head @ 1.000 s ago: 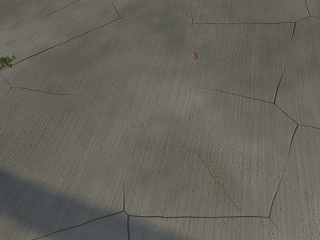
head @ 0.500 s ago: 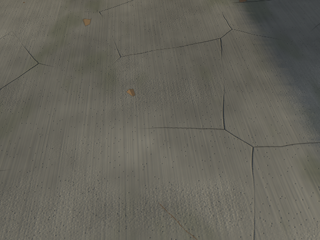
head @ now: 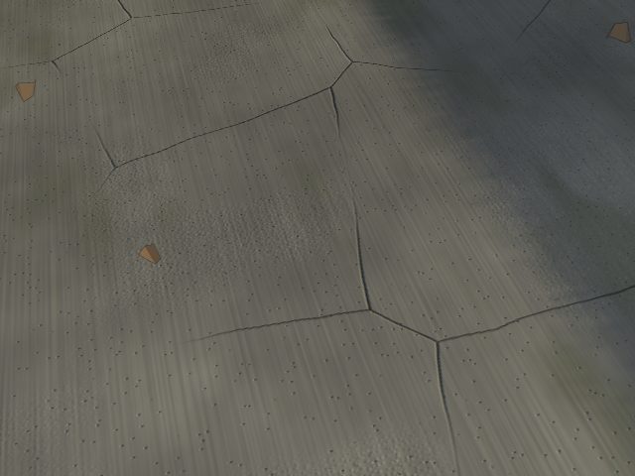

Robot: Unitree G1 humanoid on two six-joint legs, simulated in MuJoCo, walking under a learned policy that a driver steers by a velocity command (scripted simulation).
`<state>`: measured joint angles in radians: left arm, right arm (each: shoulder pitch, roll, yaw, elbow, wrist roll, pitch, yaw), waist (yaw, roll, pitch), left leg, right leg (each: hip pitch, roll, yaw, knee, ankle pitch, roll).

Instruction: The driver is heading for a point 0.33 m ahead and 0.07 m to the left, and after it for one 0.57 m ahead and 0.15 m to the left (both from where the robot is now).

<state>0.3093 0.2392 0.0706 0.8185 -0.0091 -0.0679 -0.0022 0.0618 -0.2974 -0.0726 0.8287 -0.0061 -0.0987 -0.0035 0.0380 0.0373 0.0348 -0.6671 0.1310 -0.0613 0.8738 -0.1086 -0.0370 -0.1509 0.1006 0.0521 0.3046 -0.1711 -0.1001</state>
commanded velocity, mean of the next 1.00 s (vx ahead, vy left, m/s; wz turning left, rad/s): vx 0.20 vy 0.00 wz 0.29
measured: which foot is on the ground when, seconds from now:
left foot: up 0.00-0.22, down 0.24-0.76, up 0.78-1.00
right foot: down 0.00-0.24, up 0.26-0.74, down 0.76-1.00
